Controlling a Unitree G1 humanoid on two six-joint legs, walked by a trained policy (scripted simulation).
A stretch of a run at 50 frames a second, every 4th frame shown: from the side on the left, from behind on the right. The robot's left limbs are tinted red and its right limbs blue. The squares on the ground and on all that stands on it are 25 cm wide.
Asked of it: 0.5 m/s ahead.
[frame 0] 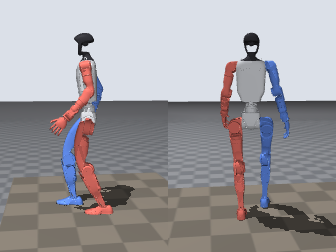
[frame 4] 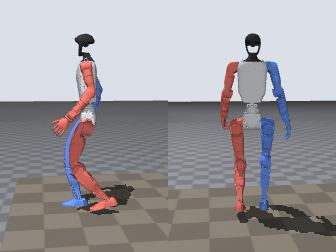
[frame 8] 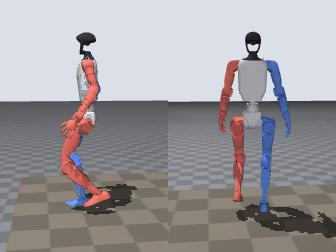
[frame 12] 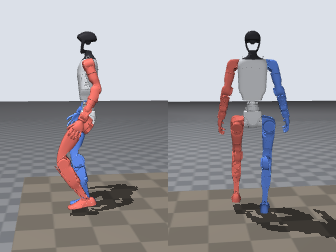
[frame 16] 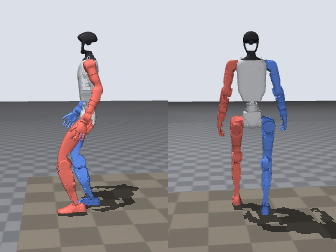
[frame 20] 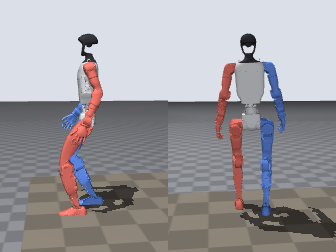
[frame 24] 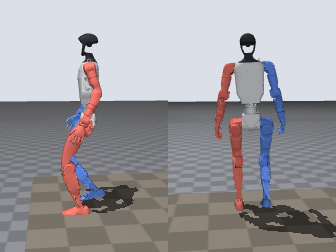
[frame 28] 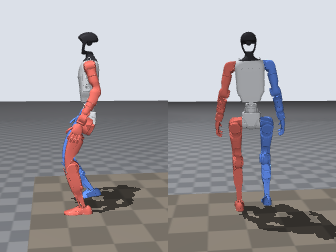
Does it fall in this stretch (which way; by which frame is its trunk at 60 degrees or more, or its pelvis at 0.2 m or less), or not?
no
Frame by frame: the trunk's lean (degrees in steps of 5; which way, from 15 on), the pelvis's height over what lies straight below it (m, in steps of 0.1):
0: 5, 0.8
4: 5, 0.8
8: 0, 0.8
12: 0, 0.8
16: 0, 0.8
20: 0, 0.7
24: 5, 0.8
28: 0, 0.8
